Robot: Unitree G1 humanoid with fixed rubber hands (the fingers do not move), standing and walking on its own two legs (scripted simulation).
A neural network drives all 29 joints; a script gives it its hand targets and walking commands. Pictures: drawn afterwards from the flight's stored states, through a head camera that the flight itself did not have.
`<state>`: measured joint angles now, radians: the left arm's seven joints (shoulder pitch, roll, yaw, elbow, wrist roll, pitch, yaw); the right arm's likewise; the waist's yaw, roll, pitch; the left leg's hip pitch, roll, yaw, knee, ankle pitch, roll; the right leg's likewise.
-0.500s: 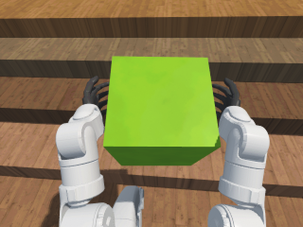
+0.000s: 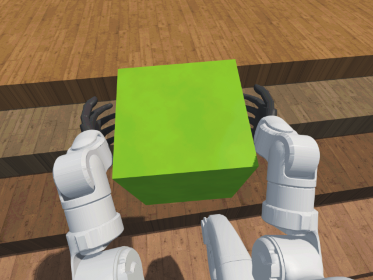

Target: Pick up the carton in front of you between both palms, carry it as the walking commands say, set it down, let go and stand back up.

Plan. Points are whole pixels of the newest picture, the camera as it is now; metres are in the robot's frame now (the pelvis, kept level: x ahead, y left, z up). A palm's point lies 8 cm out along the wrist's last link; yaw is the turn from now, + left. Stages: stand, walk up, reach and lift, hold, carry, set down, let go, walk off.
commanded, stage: carry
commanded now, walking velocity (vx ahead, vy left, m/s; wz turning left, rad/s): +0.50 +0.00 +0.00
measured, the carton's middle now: (183, 143) +0.37 -0.03 +0.10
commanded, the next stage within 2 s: none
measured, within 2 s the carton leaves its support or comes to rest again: neither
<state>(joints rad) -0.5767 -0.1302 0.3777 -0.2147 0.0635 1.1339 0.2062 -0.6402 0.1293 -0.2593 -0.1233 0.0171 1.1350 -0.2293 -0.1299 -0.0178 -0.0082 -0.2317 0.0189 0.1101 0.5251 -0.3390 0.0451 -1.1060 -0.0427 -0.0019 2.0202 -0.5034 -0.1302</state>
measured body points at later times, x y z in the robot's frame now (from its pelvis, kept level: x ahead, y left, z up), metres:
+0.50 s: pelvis +0.32 -0.06 +0.15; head +0.33 -0.08 +0.60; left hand +0.67 +0.10 +0.32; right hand +0.69 -0.21 +0.31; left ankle +0.38 +0.05 -0.30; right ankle +0.29 -0.15 -0.59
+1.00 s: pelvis +0.64 -0.05 +0.29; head +0.64 -0.03 +0.74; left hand +1.00 +0.11 +0.45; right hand +0.99 -0.21 +0.46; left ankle +0.60 +0.05 -0.45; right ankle +0.70 -0.17 -0.15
